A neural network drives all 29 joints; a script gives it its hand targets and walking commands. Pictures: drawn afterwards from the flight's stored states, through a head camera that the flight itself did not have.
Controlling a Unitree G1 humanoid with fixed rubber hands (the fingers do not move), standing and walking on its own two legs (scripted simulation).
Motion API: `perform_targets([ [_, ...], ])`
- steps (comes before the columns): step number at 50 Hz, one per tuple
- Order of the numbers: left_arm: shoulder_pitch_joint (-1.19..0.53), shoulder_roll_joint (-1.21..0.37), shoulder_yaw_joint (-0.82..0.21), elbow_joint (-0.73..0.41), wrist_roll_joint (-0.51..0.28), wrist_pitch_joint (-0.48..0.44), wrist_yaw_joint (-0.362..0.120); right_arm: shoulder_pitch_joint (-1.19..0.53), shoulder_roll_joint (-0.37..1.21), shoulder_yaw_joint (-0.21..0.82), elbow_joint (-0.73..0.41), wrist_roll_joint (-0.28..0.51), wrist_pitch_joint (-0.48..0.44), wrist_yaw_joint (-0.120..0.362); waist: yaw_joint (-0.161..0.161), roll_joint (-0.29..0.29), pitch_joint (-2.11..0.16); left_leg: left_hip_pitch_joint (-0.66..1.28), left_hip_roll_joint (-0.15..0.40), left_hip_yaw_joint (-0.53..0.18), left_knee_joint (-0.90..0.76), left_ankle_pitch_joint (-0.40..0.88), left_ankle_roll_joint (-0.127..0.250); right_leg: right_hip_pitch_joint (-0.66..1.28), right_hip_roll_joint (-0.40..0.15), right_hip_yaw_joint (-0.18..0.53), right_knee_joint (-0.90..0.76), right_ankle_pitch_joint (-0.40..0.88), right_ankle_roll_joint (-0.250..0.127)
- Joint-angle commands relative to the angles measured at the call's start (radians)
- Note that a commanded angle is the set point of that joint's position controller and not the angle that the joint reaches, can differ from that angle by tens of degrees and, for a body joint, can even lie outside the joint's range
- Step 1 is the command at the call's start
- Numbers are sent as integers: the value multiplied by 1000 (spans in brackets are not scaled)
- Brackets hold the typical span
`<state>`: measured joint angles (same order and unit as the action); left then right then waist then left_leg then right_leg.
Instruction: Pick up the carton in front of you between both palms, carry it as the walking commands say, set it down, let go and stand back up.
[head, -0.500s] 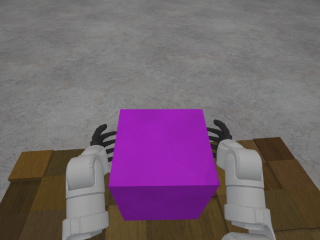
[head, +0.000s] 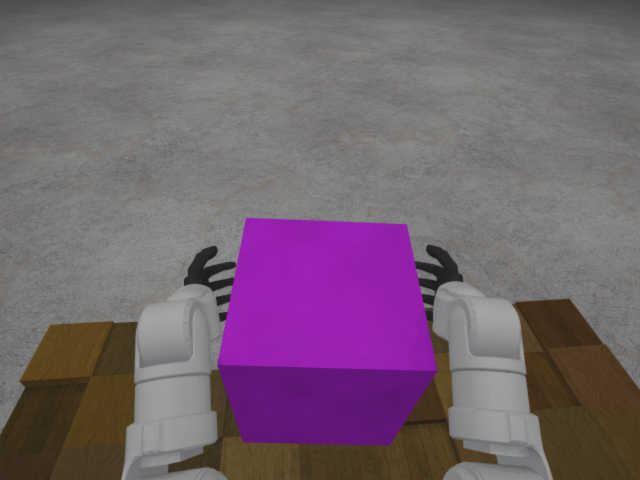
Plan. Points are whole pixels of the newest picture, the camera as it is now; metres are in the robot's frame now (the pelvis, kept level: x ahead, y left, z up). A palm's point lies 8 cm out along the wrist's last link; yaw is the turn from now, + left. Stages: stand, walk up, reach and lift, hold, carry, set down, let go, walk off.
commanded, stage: carry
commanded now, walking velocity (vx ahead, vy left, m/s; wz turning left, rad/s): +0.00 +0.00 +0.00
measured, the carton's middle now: (321, 337) +0.32 +0.01 +0.03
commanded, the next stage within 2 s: none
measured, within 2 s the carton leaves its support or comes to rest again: neither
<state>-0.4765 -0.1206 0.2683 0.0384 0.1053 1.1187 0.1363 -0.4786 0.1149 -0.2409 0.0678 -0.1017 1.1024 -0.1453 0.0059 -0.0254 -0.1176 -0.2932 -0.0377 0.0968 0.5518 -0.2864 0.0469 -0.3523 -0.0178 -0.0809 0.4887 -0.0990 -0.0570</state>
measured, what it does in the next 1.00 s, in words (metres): stands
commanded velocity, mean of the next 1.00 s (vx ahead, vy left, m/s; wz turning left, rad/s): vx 0.00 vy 0.00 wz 0.00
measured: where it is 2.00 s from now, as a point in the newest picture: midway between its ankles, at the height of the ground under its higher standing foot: outside the picture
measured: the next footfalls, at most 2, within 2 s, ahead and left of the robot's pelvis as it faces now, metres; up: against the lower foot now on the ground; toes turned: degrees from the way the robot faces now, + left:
none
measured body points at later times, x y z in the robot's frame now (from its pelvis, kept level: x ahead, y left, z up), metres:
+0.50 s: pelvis +0.00 -0.01 +0.00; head -0.02 -0.02 +0.45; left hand +0.33 +0.14 +0.10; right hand +0.34 -0.17 +0.11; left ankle +0.00 +0.09 -0.73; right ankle +0.05 -0.09 -0.74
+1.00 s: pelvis +0.01 -0.01 +0.00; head -0.03 -0.01 +0.45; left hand +0.33 +0.14 +0.11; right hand +0.34 -0.16 +0.12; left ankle +0.00 +0.09 -0.73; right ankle +0.06 -0.09 -0.74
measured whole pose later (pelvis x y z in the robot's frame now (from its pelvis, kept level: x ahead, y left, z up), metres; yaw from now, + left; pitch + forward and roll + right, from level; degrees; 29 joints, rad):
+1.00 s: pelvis +0.01 -0.01 +0.00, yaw +0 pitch +1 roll +2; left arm -0.43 -0.14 0.26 -0.01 0.09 1.10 0.14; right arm -0.45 0.12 -0.23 0.02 -0.08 1.10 -0.15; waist 0.00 -0.04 -0.12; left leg -0.27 -0.02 0.10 0.55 -0.30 0.03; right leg -0.33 0.00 -0.08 0.48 -0.13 -0.07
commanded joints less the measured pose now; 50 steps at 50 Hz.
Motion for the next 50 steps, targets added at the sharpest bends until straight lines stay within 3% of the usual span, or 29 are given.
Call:
perform_targets([
  [1,-548,-787,-531,-25,-193,-18,-12,-623,797,550,-105,232,-14,9,5,20,-312,97,132,-117,-71,184,-16,153,-128,138,-21,204,-33],
  [4,-593,-784,-558,-44,-201,-16,-10,-593,815,536,-72,211,-16,6,-12,69,-242,67,156,-160,-128,184,-12,126,-133,127,-20,103,-40],
  [5,-553,-769,-539,-14,-191,-12,-9,-582,800,540,-57,225,-16,6,0,42,-256,74,174,-179,-109,256,-4,166,-124,112,-1,112,-21],
  [9,-561,-787,-565,-54,-200,-25,-16,-614,839,589,-105,252,-23,19,-7,-20,-268,84,143,-131,-104,115,1,163,-139,141,-39,67,-27],
  [10,-554,-802,-548,-54,-192,-22,-18,-657,824,581,-137,248,-32,16,-16,39,-228,61,144,-154,-110,138,-1,133,-128,135,-44,67,-30],
  [11,-525,-797,-559,-50,-193,-23,-22,-640,832,593,-131,243,-26,15,-4,12,-287,102,121,-122,-84,135,-1,138,-124,137,-45,54,-43],
  [14,-501,-768,-555,-47,-186,-15,-15,-581,808,597,-128,245,-19,18,-19,-26,-267,77,137,-136,-74,170,-4,193,-151,141,-30,207,-39],
  [15,-526,-773,-570,-49,-179,-19,-22,-596,792,571,-102,230,-18,17,4,19,-274,87,130,-113,-72,134,1,162,-162,166,-50,133,-44],
  [16,-511,-745,-555,-46,-159,-15,-12,-619,811,585,-101,243,-24,20,-12,43,-273,89,129,-128,-80,132,1,143,-149,156,-57,109,-37],
  [17,-517,-770,-541,-61,-157,-20,-17,-608,805,584,-106,228,-14,16,1,-39,-258,65,122,-133,-92,59,10,131,-150,153,-85,26,-41],
  [20,-571,-770,-579,-107,-181,-20,-13,-578,828,559,-97,224,-15,20,-15,-30,-249,68,96,-106,-57,35,-9,107,-149,193,-141,-51,-41],
  [24,-519,-766,-551,-95,-183,-25,-12,-591,822,606,-118,231,-17,10,-3,-42,-283,35,113,-117,-49,76,-12,206,-155,158,-92,204,-41],
  [25,-517,-771,-559,-75,-200,-23,-14,-559,817,580,-95,239,-13,12,-8,-52,-286,56,122,-123,-74,80,-8,190,-165,155,-78,136,-47],
  [26,-513,-737,-552,-90,-181,-23,-10,-554,836,581,-76,242,-11,13,-3,8,-264,64,104,-107,-63,70,-15,166,-157,188,-118,114,-38],
  [27,-506,-757,-571,-118,-198,-26,-11,-576,832,608,-119,255,-17,9,3,-40,-280,58,107,-103,-60,35,-23,178,-146,181,-145,50,-20],
  [28,-515,-742,-567,-98,-164,-19,-13,-588,814,586,-137,229,-24,11,-17,-35,-264,54,85,-88,-45,8,-29,143,-154,184,-159,-63,-43],
  [29,-538,-759,-586,-112,-196,-25,-15,-555,812,569,-92,228,-13,9,9,-53,-229,15,69,-77,-52,-21,-26,129,-173,218,-196,-137,-24],
  [30,-552,-748,-576,-102,-177,-22,-14,-543,826,569,-76,220,-18,15,0,-26,-226,34,78,-86,-58,15,-26,107,-176,194,-194,-230,-48],
  [31,-540,-762,-589,-102,-210,-27,-17,-562,808,592,-118,239,-19,17,10,-44,-230,72,93,-83,-70,25,-27,99,-165,190,-191,-178,-42],
  [33,-521,-762,-587,-102,-187,-25,-15,-575,814,586,-101,235,-28,23,-2,83,-301,74,135,-115,-53,119,-20,180,-134,137,-77,110,-44],
  [34,-536,-806,-617,-97,-213,-27,-18,-575,797,592,-140,238,-34,22,-2,17,-312,44,151,-127,-54,182,-12,210,-131,128,-17,241,-41],
  [35,-528,-768,-614,-122,-203,-32,-16,-533,803,596,-117,240,-27,23,-15,40,-325,101,148,-114,-50,173,-16,181,-147,145,-27,283,-44],
  [37,-497,-781,-589,-113,-211,-34,-20,-556,823,617,-151,239,-27,16,5,-40,-363,82,126,-112,-59,177,-14,239,-132,124,-17,315,-53],
  [39,-531,-790,-616,-131,-228,-37,-24,-584,825,608,-165,258,-33,14,3,32,-336,95,107,-103,-58,79,-29,199,-162,164,-71,201,-42],
  [40,-528,-776,-611,-108,-229,-30,-23,-530,793,613,-126,240,-28,13,11,-31,-317,52,123,-111,-48,101,-25,205,-144,143,-71,258,-56],
  [43,-513,-777,-598,-115,-201,-32,-15,-581,795,626,-182,260,-32,15,-11,-7,-281,70,145,-123,-55,131,-5,173,-148,157,-51,213,-46],
  [45,-493,-745,-582,-97,-186,-26,-14,-545,785,582,-116,221,-21,10,0,36,-296,96,126,-101,-55,101,-12,158,-151,169,-81,155,-49],
  [47,-497,-747,-571,-41,-190,-16,-14,-534,750,562,-116,215,-21,8,4,2,-263,65,138,-142,-105,74,-6,138,-161,171,-90,43,-50],
  [50,-525,-735,-563,-72,-176,-23,-3,-496,738,515,-69,187,-15,9,4,30,-202,52,161,-143,-124,115,-12,119,-130,128,-50,81,-28],
])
